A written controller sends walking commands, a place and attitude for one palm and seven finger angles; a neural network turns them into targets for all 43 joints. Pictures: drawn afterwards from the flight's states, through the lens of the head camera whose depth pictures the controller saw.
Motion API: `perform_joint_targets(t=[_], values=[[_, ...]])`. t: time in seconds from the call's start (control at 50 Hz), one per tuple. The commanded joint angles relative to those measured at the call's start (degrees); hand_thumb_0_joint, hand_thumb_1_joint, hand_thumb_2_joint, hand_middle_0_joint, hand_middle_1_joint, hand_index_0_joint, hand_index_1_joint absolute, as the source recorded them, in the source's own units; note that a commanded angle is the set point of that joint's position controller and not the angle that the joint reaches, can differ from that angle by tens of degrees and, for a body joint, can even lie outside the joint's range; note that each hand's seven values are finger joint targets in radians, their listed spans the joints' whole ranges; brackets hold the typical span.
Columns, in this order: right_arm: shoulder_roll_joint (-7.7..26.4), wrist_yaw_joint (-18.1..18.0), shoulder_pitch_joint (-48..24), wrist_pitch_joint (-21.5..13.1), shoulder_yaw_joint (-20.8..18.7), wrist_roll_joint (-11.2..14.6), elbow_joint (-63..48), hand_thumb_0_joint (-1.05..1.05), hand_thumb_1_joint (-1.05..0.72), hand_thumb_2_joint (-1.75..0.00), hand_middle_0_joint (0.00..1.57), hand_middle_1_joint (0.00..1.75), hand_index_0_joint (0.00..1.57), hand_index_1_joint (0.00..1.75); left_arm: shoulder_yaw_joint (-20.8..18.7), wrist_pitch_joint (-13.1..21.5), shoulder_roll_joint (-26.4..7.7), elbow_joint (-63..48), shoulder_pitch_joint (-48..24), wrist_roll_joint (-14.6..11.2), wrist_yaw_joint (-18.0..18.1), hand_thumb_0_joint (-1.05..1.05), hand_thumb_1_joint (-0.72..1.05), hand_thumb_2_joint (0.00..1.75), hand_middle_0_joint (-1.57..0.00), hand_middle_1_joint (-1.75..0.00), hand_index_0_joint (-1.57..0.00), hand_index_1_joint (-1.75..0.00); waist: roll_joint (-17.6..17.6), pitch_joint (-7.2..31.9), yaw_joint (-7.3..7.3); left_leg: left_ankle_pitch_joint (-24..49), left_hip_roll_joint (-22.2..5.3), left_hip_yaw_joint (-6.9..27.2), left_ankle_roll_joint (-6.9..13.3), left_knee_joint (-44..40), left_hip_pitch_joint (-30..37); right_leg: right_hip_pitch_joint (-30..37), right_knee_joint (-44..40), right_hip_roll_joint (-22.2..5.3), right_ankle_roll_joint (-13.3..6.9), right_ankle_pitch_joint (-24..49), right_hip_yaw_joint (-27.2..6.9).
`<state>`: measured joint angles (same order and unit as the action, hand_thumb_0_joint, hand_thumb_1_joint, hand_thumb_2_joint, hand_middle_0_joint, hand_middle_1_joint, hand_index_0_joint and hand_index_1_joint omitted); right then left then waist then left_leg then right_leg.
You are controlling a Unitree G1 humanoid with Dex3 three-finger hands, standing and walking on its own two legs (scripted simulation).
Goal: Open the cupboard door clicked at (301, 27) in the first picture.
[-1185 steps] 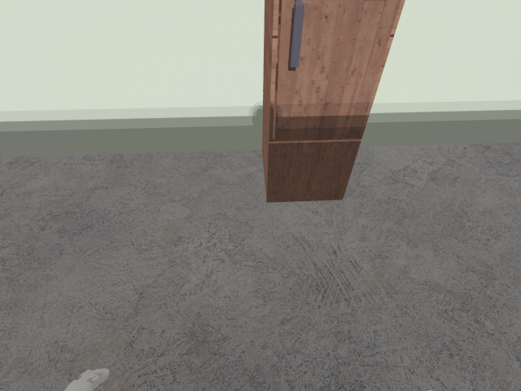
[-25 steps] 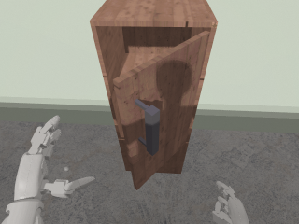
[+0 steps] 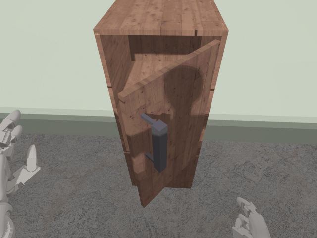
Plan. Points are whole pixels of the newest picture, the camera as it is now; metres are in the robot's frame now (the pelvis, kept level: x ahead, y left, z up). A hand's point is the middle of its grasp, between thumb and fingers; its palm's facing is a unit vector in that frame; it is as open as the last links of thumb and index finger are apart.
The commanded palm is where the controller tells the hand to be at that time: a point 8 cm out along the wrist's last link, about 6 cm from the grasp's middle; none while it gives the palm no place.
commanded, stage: draw the hand back to the body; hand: left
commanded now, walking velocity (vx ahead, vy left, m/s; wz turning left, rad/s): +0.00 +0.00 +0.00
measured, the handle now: (153, 143) +0.33 +0.06 +0.08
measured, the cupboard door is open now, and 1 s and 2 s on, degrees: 49 49 49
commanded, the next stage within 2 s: step back with the hand held close in 0.28 s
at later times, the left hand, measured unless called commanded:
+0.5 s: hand (38, 172) +0.18 +0.25 +0.16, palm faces +0.45 -0.79 -0.42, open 7.4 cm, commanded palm +0.13 +0.29 +0.17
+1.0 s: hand out of the picture +0.10 +0.28 +0.15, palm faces +0.41 -0.76 -0.51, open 7.4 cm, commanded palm +0.04 +0.32 +0.17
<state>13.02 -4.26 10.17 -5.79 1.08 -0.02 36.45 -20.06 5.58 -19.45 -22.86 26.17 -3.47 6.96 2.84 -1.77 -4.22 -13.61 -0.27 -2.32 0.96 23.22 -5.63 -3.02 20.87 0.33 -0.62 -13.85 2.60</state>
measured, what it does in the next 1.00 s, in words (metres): shifts its weight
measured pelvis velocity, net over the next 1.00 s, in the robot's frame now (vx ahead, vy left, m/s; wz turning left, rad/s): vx -0.10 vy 0.02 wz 0.00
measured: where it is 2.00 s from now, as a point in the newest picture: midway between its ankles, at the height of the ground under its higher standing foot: outside the picture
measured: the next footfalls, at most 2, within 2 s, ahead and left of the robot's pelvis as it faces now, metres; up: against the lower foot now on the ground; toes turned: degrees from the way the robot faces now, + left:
left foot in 1.22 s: -0.05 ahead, +0.12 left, +0.00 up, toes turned +3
right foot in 1.62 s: -0.29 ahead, -0.09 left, +0.00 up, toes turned +1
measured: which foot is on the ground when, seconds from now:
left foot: down 0.00-1.00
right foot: down 0.00-1.00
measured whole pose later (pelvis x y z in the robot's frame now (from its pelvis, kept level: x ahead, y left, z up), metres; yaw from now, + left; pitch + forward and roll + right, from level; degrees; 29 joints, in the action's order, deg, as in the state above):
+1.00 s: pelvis -0.10 +0.02 -0.02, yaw +0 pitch -2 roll -1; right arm 12.2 -4.3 11.6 -2.7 -0.2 0.9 30.0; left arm -25.8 11.6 -24.2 -29.7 31.3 -0.9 7.7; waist -0.3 -3.5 -0.2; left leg -10.2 0.4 -3.3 3.4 33.5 -22.3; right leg -20.0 33.4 0.2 1.0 -11.9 -0.1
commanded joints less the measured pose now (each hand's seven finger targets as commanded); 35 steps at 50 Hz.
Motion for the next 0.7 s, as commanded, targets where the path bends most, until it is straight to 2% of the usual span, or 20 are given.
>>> perform_joint_targets(t=[0.0, 0.06, 0.18, 0.22, 0.24, 0.26, 0.36, 0.38, 0.4, 0.42, 0.46, 0.5, 0.56, 0.58, 0.6, 0.66, 0.68], values=[[6.0, -0.1, -6.7, -2.8, -2.3, -0.1, -9.0, 0.0, -0.9, -0.9, 0.2, 0.3, 0.2, 0.3, -3.6, 3.3, -8.2, -11.1, -3.6, -0.1, 0.7, 0.0, 0.9, 0.9, -0.2, -0.3, -0.2, -0.3, 0.9, 5.3, 0.53, 16.0, -1.5, 2.1, -0.1, -3.0, 2.8, -1.1, -2.6, -0.3, -0.3, 12.7, -1.0], [5.9, -0.2, -7.0, -2.6, -2.4, -0.2, -9.1, 0.0, -0.9, -0.9, 0.2, 0.3, 0.2, 0.3, -5.1, 3.5, -10.0, -12.3, -4.3, -0.1, 0.8, 0.0, 0.9, 0.9, -0.2, -0.3, -0.2, -0.3, -1.2, 6.2, 0.23, 15.6, -1.1, 1.9, 0.2, -2.8, 2.8, -0.5, -2.8, -0.2, -0.3, 13.6, -1.2], [5.5, -0.5, -7.6, -2.7, -2.2, -0.2, -8.8, 0.0, -0.9, -0.9, 0.2, 0.3, 0.2, 0.3, -6.9, 3.7, -11.6, -12.4, -4.5, -0.1, 0.9, 0.0, 0.9, 0.9, -0.2, -0.3, -0.2, -0.3, 1.9, 5.4, -0.08, 14.6, -0.6, 1.4, 0.2, -2.5, 2.4, -0.3, -3.6, -0.5, -0.5, 13.7, -1.7], [5.2, -0.5, -7.5, -2.8, -2.2, -0.2, -8.6, 0.0, -0.9, -0.9, 0.2, 0.3, 0.2, 0.3, -5.7, 3.8, -10.4, -12.9, -4.8, -0.1, 0.8, 0.0, 0.9, 0.9, -0.2, -0.3, -0.2, -0.3, 3.1, 5.8, 0.3, 14.8, -0.7, 1.1, 0.2, -2.3, 3.3, -0.8, -3.8, -0.6, -0.4, 13.8, -1.8], [5.2, -0.5, -7.3, -2.8, -2.1, -0.3, -8.5, 0.0, -0.9, -0.9, 0.2, 0.3, 0.2, 0.3, -5.8, 3.8, -10.2, -12.1, -4.4, -0.2, 0.9, 0.0, 0.9, 0.9, -0.2, -0.3, -0.2, -0.3, 2.1, 5.1, 0.3, 14.7, -0.7, 1.3, 0.1, -2.5, 2.9, -0.9, -3.8, -0.4, -0.4, 13.5, -1.5], [5.2, -0.4, -7.5, -2.9, -2.2, -0.2, -8.5, 0.0, -0.9, -0.9, 0.2, 0.3, 0.2, 0.3, -5.0, 3.8, -9.6, -12.1, -4.5, -0.2, 0.7, 0.0, 0.9, 0.9, -0.2, -0.3, -0.2, -0.3, 2.9, 4.8, 0.41, 14.4, -0.7, 1.2, 0.1, -2.5, 3.2, -1.3, -4.0, -0.4, -0.3, 13.2, -1.6], [5.4, -0.4, -7.7, -2.8, -2.4, -0.2, -8.4, 0.0, -0.9, -0.9, 0.2, 0.3, 0.2, 0.3, -5.3, 4.0, -9.7, -10.0, -4.1, -0.4, 0.7, 0.0, 0.9, 0.9, -0.2, -0.3, -0.2, -0.3, -1.5, 3.3, 0.3, 11.5, -0.8, 1.4, 0.4, -3.3, 2.4, -1.8, -4.8, -0.2, -0.2, 10.2, -1.7], [5.5, -0.5, -8.3, -3.1, -2.4, -0.1, -8.6, 0.0, -0.9, -0.9, 0.2, 0.3, 0.2, 0.3, -6.1, 4.3, -11.2, -12.7, -7.1, -0.4, 0.8, 0.0, 0.9, 0.9, -0.2, -0.3, -0.2, -0.3, 0.4, 4.5, 0.18, 11.2, -0.6, 1.3, 0.5, -3.1, 3.0, -1.6, -5.0, -0.5, -0.2, 10.2, -2.0], [7.1, -0.4, -7.2, -1.8, -2.5, 0.6, -10.5, 0.0, -0.9, -0.9, 0.2, 0.3, 0.2, 0.3, -13.3, 6.0, -18.2, -14.0, -9.3, -0.2, 0.9, 0.0, 0.9, 0.9, -0.2, -0.3, -0.2, -0.3, -2.0, 0.4, 2.44, 8.2, -1.7, 2.5, 1.5, -0.7, -1.1, -8.4, -7.6, -3.1, 0.0, 12.8, -7.2], [6.2, -0.3, -6.7, -0.7, -2.7, 0.3, -9.6, 0.0, -0.9, -0.9, 0.2, 0.3, 0.2, 0.3, -9.8, 6.0, -13.6, -10.1, -3.8, -0.1, 0.1, 0.0, 0.9, 0.9, -0.2, -0.3, -0.2, -0.3, -4.3, 1.9, 2.74, 8.2, -1.6, 3.0, 1.5, 0.9, -1.2, -8.0, -7.0, -4.6, -0.2, 14.3, -7.0], [6.4, 0.0, -6.8, 0.4, -2.9, 0.4, -10.5, 0.0, -0.9, -0.9, 0.2, 0.3, 0.2, 0.3, -7.3, 5.6, -11.5, -10.0, -1.1, 0.3, -0.2, 0.0, 0.9, 0.9, -0.2, -0.3, -0.2, -0.3, -4.6, 3.1, 3.02, 9.5, -1.7, 2.2, 1.2, 2.1, -1.1, -8.7, -6.2, -5.5, 0.0, 17.0, -7.1], [6.5, -0.2, -6.6, 1.0, -3.1, 0.4, -11.0, 0.0, -0.9, -0.9, 0.2, 0.3, 0.2, 0.3, -6.9, 5.9, -11.2, -10.6, 0.3, 0.3, -0.2, 0.0, 0.9, 0.9, -0.2, -0.3, -0.2, -0.3, -1.9, 5.2, 3.17, 11.9, -2.2, 1.9, 1.0, 2.2, -1.2, -8.2, -4.5, -5.8, 0.2, 19.2, -6.5], [6.8, -0.2, -5.8, 2.0, -3.7, 0.6, -12.1, 0.0, -0.9, -0.9, 0.2, 0.3, 0.2, 0.3, -7.7, 6.0, -12.2, -13.0, 2.6, 0.4, 0.3, 0.0, 0.9, 0.9, -0.2, -0.3, -0.2, -0.3, -2.1, 9.2, 3.27, 16.0, -3.1, 1.7, 0.9, 2.7, -1.2, -6.9, -1.9, -5.5, 0.5, 22.7, -5.8], [6.8, -0.5, -6.1, 2.3, -3.9, 0.6, -12.3, 0.0, -0.9, -0.9, 0.2, 0.3, 0.2, 0.3, -9.0, 6.1, -13.7, -14.2, 2.9, 0.4, 0.6, 0.0, 0.9, 0.9, -0.2, -0.3, -0.2, -0.3, -1.5, 10.4, 3.15, 17.7, -3.2, 1.9, 0.7, 2.7, -1.3, -5.9, -0.9, -5.6, 0.6, 24.3, -5.4], [6.6, -0.5, -5.8, 2.6, -3.9, 0.8, -12.8, 0.0, -0.9, -0.9, 0.2, 0.3, 0.2, 0.3, -9.3, 6.0, -13.6, -14.4, 3.9, 0.3, 0.8, 0.0, 0.9, 0.9, -0.2, -0.3, -0.2, -0.3, -2.7, 11.3, 3.22, 18.9, -3.6, 2.1, 0.7, 2.8, -1.7, -5.4, 0.1, -5.4, 0.6, 25.1, -5.4], [6.5, -0.7, -5.6, 3.1, -4.3, 1.0, -14.0, 0.0, -0.9, -0.9, 0.2, 0.3, 0.2, 0.3, -11.2, 6.4, -15.3, -17.7, 5.2, 0.3, 1.3, 0.0, 0.9, 0.9, -0.2, -0.3, -0.2, -0.3, -3.0, 13.2, 3.2, 20.4, -4.1, 2.3, 0.7, 3.3, -3.0, -4.8, 2.5, -5.1, 0.7, 26.4, -5.5], [6.7, -0.8, -5.9, 3.2, -4.4, 1.0, -14.1, 0.0, -0.9, -0.9, 0.2, 0.3, 0.2, 0.3, -11.9, 6.5, -16.1, -18.7, 5.6, 0.3, 1.5, 0.0, 0.9, 0.9, -0.2, -0.3, -0.2, -0.3, -0.9, 13.3, 3.12, 21.0, -4.3, 2.9, 0.8, 3.0, -3.8, -4.5, 3.2, -5.1, 0.6, 26.1, -5.2]])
